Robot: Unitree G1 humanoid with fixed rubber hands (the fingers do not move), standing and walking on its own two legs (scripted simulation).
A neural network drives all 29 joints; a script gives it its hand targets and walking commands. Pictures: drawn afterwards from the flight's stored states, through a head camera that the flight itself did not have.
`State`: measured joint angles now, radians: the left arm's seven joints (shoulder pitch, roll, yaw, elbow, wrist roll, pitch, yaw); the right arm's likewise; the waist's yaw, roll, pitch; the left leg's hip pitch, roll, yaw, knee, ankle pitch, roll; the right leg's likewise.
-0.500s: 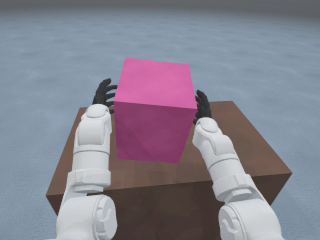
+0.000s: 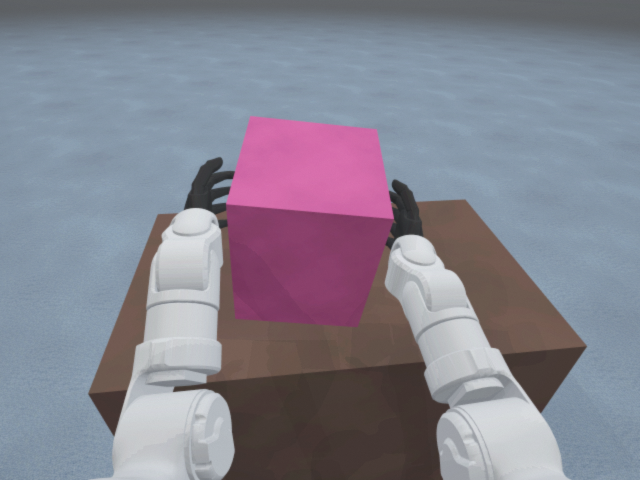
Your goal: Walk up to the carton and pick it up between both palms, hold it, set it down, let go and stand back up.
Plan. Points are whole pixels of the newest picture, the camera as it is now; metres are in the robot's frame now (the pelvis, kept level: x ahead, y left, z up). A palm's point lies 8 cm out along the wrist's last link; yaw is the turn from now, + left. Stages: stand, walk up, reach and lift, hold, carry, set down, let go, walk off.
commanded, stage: hold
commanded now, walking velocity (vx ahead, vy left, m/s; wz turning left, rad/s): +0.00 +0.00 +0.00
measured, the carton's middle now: (305, 224) +0.39 +0.01 +0.19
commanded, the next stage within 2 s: none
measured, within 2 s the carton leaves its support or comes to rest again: neither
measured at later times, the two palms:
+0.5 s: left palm (196, 217) +0.36 +0.14 +0.22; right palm (406, 236) +0.35 -0.12 +0.19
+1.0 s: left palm (199, 220) +0.36 +0.14 +0.22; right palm (405, 241) +0.35 -0.12 +0.18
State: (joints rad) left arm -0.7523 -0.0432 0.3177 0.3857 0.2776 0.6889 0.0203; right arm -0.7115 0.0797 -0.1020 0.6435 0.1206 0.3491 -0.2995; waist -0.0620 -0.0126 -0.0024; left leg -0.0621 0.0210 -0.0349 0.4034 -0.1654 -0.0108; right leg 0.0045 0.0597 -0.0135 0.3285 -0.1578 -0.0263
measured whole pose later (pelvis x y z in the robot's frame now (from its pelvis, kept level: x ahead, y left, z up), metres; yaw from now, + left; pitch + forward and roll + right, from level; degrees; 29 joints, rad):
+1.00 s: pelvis +0.00 +0.00 +0.00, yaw +0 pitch -12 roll -1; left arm -0.74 -0.04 0.32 0.35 0.31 0.71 -0.01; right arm -0.71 0.08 -0.09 0.65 0.09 0.34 -0.29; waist -0.06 -0.01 0.02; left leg -0.03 0.02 -0.03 0.40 -0.16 -0.01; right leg 0.03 0.06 -0.01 0.33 -0.16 -0.03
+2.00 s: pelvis -0.01 +0.00 +0.00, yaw +0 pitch -13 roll -1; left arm -0.72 -0.05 0.32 0.35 0.34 0.71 -0.01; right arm -0.71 0.08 -0.06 0.70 0.05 0.31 -0.28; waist -0.08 -0.02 0.04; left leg -0.01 0.02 -0.03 0.39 -0.16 -0.01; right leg 0.06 0.06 -0.01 0.31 -0.15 -0.03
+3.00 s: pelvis -0.01 +0.00 +0.00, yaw +0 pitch -14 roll -1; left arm -0.69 -0.05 0.32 0.29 0.36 0.74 -0.03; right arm -0.69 0.08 -0.03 0.67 0.05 0.32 -0.29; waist -0.10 -0.02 0.06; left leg 0.01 0.02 -0.03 0.39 -0.16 -0.01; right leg 0.08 0.06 -0.01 0.31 -0.15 -0.03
